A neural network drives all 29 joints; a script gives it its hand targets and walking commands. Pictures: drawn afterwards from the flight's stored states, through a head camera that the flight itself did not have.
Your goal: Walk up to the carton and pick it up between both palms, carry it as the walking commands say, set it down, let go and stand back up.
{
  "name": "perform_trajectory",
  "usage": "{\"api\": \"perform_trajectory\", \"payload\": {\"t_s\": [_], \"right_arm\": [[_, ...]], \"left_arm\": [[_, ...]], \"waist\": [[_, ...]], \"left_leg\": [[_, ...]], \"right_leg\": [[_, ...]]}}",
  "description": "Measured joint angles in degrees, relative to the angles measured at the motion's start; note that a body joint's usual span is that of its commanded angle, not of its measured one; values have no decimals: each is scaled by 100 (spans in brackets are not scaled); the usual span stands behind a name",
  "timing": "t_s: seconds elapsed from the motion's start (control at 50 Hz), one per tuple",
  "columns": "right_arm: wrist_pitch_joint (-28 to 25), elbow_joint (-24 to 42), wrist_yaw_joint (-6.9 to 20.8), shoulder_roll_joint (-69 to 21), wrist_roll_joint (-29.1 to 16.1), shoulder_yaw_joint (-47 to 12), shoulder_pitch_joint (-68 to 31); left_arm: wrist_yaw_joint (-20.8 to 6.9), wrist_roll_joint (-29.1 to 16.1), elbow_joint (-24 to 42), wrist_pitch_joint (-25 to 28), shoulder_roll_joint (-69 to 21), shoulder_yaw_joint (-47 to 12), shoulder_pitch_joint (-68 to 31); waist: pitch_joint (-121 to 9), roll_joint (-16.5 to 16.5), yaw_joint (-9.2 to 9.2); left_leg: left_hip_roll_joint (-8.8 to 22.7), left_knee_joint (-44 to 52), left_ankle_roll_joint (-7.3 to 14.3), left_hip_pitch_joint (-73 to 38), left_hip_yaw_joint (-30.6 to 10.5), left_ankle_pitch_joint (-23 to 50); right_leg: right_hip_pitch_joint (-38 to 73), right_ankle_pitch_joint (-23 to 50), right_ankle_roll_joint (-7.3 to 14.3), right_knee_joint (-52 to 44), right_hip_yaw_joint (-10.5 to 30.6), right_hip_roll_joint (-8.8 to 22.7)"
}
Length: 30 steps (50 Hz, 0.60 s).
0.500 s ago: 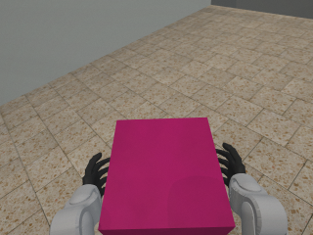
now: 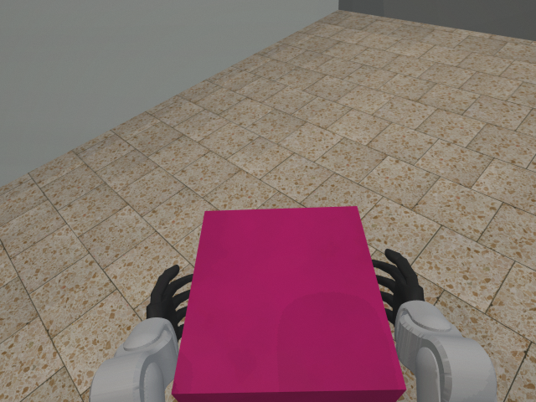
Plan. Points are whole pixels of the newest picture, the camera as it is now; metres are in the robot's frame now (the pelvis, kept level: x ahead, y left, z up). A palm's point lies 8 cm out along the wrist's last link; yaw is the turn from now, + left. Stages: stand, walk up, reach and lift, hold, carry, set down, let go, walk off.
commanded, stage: carry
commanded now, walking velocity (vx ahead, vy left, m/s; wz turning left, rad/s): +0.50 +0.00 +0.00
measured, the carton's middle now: (284, 329) +0.26 +0.00 +0.00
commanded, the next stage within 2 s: none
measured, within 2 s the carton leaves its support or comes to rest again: neither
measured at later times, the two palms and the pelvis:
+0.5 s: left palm (231, 151) +0.59 +0.08 +0.08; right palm (383, 136) +0.61 -0.22 +0.06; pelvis +0.35 -0.08 -0.01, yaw +2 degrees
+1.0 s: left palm (261, 64) +0.92 +0.01 +0.11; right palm (376, 50) +0.95 -0.29 +0.09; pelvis +0.69 -0.15 +0.02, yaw +4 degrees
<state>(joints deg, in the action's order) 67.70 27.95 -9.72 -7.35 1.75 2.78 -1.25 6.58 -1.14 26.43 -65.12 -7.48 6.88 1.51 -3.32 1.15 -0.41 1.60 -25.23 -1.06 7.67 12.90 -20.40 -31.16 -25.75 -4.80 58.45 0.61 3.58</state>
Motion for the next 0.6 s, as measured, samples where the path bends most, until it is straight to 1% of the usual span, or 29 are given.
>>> {"api": "perform_trajectory", "payload": {"t_s": [0.04, 0.06, 0.08, 0.1, 0.12, 0.14, 0.16, 0.18, 0.22, 0.28, 0.32, 0.36, 0.4, 0.44, 0.48, 0.5, 0.52, 0.54, 0.56, 0.58, 0.6], "right_arm": [[-6, 28, 6, 4, -1, -34, -15], [-29, 25, 16, 10, -1, -42, -45], [-37, 19, 18, 11, 0, -35, -67], [-39, 7, 21, 11, -1, -34, -73], [-42, -1, 28, 12, -1, -34, -74], [-44, 0, 32, 12, 0, -29, -74], [-57, 3, 40, 12, -1, -27, -74], [-84, 5, 56, 12, -1, -27, -75], [-152, 35, 95, 10, -1, -31, -76], [-209, 94, 121, 9, -1, -51, -75], [-218, 113, 123, 10, 0, -57, -75], [-218, 124, 123, 10, 0, -58, -75], [-219, 147, 123, 10, 0, -61, -77], [-219, 177, 123, 10, -1, -66, -76], [-218, 187, 123, 10, -1, -72, -75], [-203, 187, 123, 9, -1, -80, -82], [-203, 167, 122, 8, 0, -92, -86], [-230, 118, 111, 8, 1, -89, -95], [-234, 80, 93, 8, 2, -78, -99], [-219, 68, 78, 6, 2, -65, -99], [-194, 69, 68, 4, 1, -57, -100]], "left_arm": [[1, 1, 89, -8, 2, 16, 12], [2, 0, 119, 7, -1, 25, 12], [3, 0, 107, 38, 0, 20, 13], [6, 0, 102, 46, -1, 20, 18], [11, 0, 108, 46, -1, 18, 27], [16, 0, 110, 46, -1, 12, 27], [24, 0, 126, 46, -2, 8, 25], [35, 1, 159, 46, -2, 5, 25], [57, 1, 250, 46, -2, 3, 13], [66, 0, 360, 49, -1, 2, 12], [66, 0, 385, 48, -1, 2, 12], [66, 0, 394, 48, -1, 1, 13], [66, 0, 419, 47, 0, -2, 12], [66, 1, 454, 43, 1, -6, 13], [67, 1, 475, 32, 2, -4, 14], [67, 1, 489, 18, 3, 3, 23], [66, 1, 489, 4, 6, 20, 14], [58, 0, 425, 1, 11, 44, -42], [48, 0, 352, 0, 13, 56, -78], [40, -1, 305, -1, 14, 53, -92], [35, -1, 282, -3, 15, 48, -91]], "waist": [[2, -77, 3], [18, -55, 2], [61, 18, 8], [90, 48, 10], [99, 25, 9], [98, -8, 8], [96, -37, 6], [95, -50, 3], [95, -68, 1], [92, -110, -2], [89, -146, -5], [88, -164, -8], [89, -165, -11], [84, -185, -10], [85, -227, -16], [87, -209, -21], [90, -214, -31], [111, -309, -38], [115, -351, -36], [120, -361, -32], [126, -358, -26]], "left_leg": [[131, -194, -166, -109, -176, -267], [251, -496, -183, -84, -287, -448], [367, -978, -184, 25, -474, -478], [346, -1599, -185, 206, -681, -415], [255, -2258, -186, 419, -793, -411], [161, -2870, -186, 650, -841, -412], [95, -3352, -187, 871, -845, -412], [74, -3677, -187, 1083, -840, -383], [76, -3963, -186, 1499, -841, -189], [77, -3936, -186, 2026, -830, 25], [77, -3657, -187, 2258, -739, 84], [76, -3133, -187, 2372, -549, 210], [44, -2424, -187, 2378, -312, 399], [-91, -1667, -187, 2324, -55, 582], [-289, -999, -187, 2151, 254, 851], [-342, -666, -124, 1961, 388, 1122], [-348, -567, 235, 1799, 432, 1161], [-364, -745, 481, 1787, 471, 948], [-362, -843, 572, 1761, 487, 740], [-360, -834, 585, 1687, 493, 597], [-358, -772, 585, 1574, 492, 505]], "right_leg": [[106, 855, 15, -1598, -2, 83], [189, 945, 222, -1680, -118, 37], [310, 809, 453, -1594, -257, -47], [452, 647, 634, -1588, -334, -103], [600, 520, 756, -1654, -346, -124], [774, 449, 832, -1796, -346, -127], [973, 507, 955, -2009, -347, -128], [1188, 498, 959, -2244, -350, -132], [1614, 489, 907, -2737, -353, -137], [2273, 523, 896, -3438, -355, -138], [2726, 523, 894, -3855, -358, -141], [3144, 499, 862, -4183, -362, -149], [3458, 397, 803, -4318, -366, -168], [3693, 184, 745, -4308, -366, -182], [3835, -169, 707, -4009, -372, -190], [3780, -383, 631, -3526, -383, -222], [3481, -541, 493, -2553, -388, -236], [2901, -322, 356, -1149, -363, -184], [2237, -437, 284, 230, -349, -186], [1599, -684, 277, 1343, -343, -200], [1029, -890, 279, 2062, -333, -199]]}}
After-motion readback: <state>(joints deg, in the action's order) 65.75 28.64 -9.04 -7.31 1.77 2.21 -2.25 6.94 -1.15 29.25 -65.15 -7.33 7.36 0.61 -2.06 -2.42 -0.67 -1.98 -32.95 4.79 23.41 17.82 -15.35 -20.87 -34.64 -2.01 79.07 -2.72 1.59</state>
